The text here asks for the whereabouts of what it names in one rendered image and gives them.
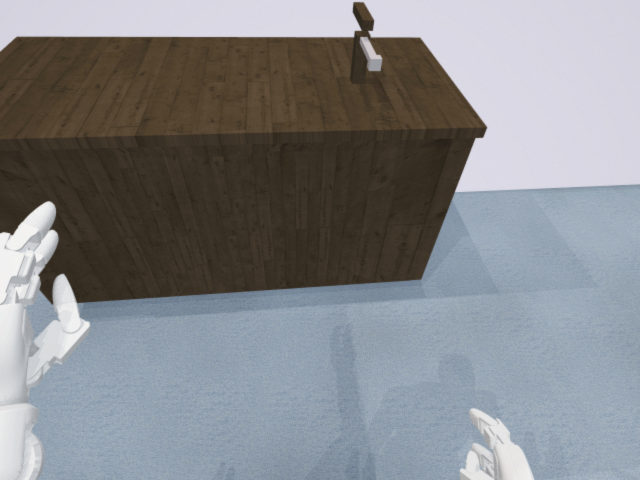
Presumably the robot left hand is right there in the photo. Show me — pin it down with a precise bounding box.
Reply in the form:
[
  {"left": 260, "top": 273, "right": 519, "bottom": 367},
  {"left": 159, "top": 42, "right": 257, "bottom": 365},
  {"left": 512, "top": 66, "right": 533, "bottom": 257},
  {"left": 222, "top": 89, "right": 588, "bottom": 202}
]
[{"left": 0, "top": 201, "right": 90, "bottom": 406}]

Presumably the counter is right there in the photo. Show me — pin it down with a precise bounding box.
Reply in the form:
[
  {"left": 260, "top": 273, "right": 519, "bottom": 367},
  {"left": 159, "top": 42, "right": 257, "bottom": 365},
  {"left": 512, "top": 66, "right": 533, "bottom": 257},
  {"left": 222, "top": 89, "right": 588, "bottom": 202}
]
[{"left": 0, "top": 2, "right": 487, "bottom": 304}]

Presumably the tap lever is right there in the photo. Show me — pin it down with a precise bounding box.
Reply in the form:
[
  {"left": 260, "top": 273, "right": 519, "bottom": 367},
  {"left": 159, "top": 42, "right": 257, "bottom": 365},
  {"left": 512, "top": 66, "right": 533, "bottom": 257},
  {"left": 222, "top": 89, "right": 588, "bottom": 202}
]
[{"left": 360, "top": 37, "right": 382, "bottom": 71}]

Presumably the robot left forearm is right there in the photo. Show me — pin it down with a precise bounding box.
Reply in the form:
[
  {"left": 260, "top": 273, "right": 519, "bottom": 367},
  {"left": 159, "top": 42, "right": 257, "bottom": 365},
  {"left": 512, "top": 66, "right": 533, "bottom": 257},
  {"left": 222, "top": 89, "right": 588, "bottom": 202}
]
[{"left": 0, "top": 403, "right": 45, "bottom": 480}]

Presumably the robot right hand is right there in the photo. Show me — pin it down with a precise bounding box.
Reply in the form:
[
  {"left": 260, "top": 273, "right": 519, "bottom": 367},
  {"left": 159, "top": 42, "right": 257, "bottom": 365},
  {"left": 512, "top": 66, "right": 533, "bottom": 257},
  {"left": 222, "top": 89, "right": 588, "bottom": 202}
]
[{"left": 460, "top": 408, "right": 534, "bottom": 480}]

